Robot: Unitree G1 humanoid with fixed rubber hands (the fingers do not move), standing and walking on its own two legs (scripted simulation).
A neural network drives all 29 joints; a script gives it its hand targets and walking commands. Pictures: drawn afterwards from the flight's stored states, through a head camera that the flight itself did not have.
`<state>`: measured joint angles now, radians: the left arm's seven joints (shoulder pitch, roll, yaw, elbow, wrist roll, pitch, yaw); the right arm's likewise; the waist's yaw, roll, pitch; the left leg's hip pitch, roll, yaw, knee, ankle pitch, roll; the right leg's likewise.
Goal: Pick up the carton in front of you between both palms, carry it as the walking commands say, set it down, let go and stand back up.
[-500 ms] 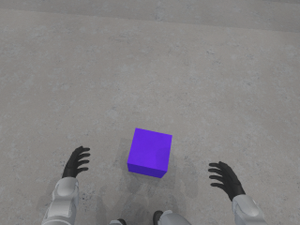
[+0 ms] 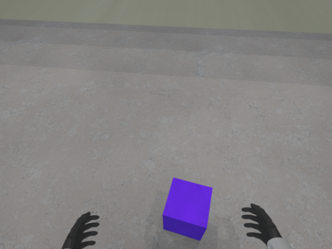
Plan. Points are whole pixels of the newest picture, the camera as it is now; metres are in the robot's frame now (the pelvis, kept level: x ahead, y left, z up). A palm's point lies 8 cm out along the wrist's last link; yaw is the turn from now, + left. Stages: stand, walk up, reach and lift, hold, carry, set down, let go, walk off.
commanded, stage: let go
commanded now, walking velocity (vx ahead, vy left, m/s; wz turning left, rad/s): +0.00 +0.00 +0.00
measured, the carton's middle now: (186, 209) +0.43 -0.10 -0.65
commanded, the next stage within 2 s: stand in 0.24 s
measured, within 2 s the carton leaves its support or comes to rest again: neither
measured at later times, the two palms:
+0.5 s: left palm out of the picture +0.11 +0.22 -0.10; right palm out of the picture +0.12 -0.29 -0.11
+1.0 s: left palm out of the picture +0.13 +0.20 -0.12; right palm out of the picture +0.07 -0.31 -0.14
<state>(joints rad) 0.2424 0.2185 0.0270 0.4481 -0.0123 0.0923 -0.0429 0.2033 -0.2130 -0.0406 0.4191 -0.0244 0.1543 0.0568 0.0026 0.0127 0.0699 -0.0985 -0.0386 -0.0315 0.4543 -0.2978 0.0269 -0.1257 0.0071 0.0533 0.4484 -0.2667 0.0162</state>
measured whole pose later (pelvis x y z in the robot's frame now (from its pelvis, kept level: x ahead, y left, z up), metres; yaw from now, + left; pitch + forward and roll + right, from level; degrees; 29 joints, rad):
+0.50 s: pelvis +0.02 -0.03 -0.01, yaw -2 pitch +4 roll +0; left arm 0.35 0.23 0.03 0.72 0.03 -0.06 -0.01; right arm 0.31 -0.28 -0.01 0.65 -0.04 -0.06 -0.03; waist 0.00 0.06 -0.07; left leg -0.24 0.02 -0.02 0.55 -0.37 -0.02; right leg -0.29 0.07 0.06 0.56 -0.33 -0.03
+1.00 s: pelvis +0.04 -0.05 -0.02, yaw -4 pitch +4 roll +1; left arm 0.34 0.22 0.00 0.78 0.01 -0.02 0.03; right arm 0.36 -0.27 0.02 0.81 -0.02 -0.01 -0.06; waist -0.01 0.03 -0.08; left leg -0.21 0.04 0.02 0.57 -0.43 -0.04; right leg -0.29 0.09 0.09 0.63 -0.40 -0.06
